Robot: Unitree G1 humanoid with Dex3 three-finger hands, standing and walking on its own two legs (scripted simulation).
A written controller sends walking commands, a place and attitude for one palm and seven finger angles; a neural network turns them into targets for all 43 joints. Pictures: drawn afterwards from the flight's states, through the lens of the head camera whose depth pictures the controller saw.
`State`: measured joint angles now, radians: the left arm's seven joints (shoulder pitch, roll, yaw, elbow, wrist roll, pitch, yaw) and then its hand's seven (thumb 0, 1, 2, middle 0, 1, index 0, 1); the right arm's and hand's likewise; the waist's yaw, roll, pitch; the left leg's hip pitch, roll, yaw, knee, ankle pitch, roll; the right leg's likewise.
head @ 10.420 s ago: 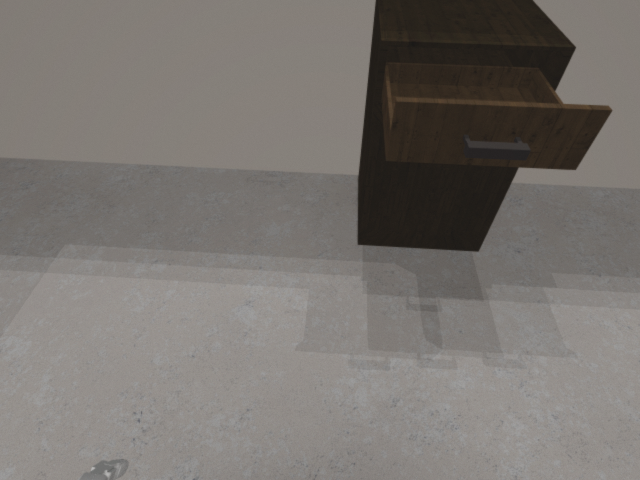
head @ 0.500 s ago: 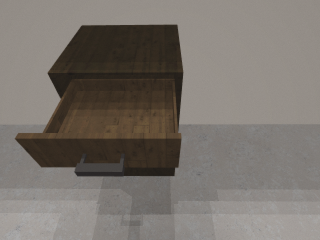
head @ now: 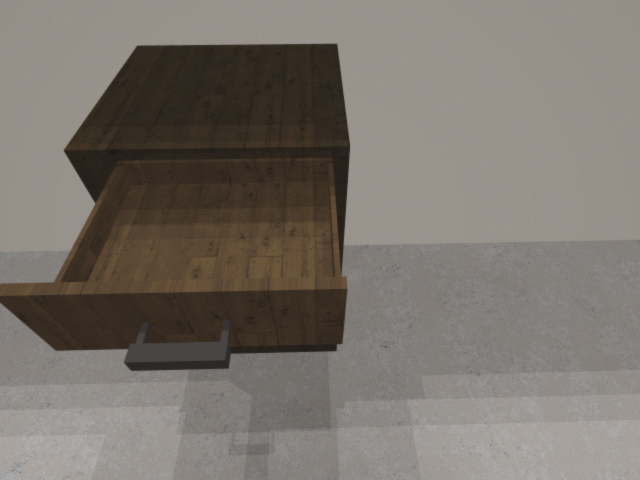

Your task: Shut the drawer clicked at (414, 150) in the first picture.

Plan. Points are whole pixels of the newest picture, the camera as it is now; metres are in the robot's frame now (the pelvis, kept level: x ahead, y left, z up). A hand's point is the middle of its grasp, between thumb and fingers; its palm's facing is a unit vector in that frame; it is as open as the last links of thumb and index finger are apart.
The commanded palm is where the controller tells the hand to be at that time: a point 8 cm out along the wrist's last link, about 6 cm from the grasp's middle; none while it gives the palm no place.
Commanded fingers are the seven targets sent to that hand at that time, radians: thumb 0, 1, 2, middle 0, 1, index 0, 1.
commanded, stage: come to a stop and stand still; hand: left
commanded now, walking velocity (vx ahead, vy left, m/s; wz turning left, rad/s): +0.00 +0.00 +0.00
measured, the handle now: (182, 341) +0.30 +0.21 -0.03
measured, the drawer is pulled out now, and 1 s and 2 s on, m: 0.30 0.30 0.29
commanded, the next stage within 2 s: look again from close up in 0.60 s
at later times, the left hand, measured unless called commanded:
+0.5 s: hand out of the picture +0.00 +0.15 -0.17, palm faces +0.02 -0.98 -0.20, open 7.3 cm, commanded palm none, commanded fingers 0.00 0.90 0.90 -0.20 -0.30 -0.20 -0.30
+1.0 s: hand out of the picture -0.01 +0.15 -0.17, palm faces +0.03 -0.98 -0.18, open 7.4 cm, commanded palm none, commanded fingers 0.00 0.90 0.90 -0.20 -0.30 -0.20 -0.30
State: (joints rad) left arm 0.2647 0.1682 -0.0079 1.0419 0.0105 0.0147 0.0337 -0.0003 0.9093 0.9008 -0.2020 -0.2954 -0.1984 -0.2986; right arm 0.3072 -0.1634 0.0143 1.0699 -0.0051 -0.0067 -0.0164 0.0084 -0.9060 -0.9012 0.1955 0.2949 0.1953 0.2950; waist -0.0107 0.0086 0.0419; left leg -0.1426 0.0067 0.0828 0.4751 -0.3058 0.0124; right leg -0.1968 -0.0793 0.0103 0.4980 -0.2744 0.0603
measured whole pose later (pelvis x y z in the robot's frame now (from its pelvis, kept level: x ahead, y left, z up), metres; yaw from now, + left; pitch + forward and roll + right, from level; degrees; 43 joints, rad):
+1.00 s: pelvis -0.01 -0.02 +0.00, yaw +0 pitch -1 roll +0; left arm 0.31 0.15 -0.01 1.08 0.01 0.00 0.03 0.00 0.91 0.90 -0.20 -0.30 -0.20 -0.30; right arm 0.31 -0.13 0.01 1.13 0.00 -0.02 -0.02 0.01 -0.91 -0.90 0.20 0.29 0.20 0.29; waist 0.00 -0.01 0.04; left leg -0.14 0.04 0.07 0.44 -0.27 -0.02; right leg -0.19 -0.04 -0.01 0.45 -0.24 0.03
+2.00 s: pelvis -0.04 -0.04 -0.08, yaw +5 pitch +11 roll -1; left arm 0.52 0.18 0.07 -0.21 -0.21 -0.33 -0.24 0.01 0.90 0.90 -0.71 -0.85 -0.71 -0.85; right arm 0.19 -0.16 0.03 0.50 0.03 -0.20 -0.04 0.02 -0.90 -0.90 0.20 0.30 0.20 0.30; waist 0.04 0.04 -0.11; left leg -0.82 0.06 -0.07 1.15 -0.52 -0.05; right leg -0.81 -0.05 -0.10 1.12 -0.51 -0.01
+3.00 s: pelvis -0.01 -0.02 -0.04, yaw +4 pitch +6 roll -1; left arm 0.74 0.20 0.11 -0.46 -0.23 -0.19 -0.18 0.01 0.90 0.90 -1.40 -1.59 -1.40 -1.60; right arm 0.26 -0.21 0.02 0.51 0.05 -0.26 -0.05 0.02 -0.90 -0.90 0.20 0.30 0.20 0.30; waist 0.03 0.04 -0.12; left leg -0.53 0.04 -0.02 0.92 -0.49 -0.02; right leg -0.52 -0.06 -0.07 0.87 -0.45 0.03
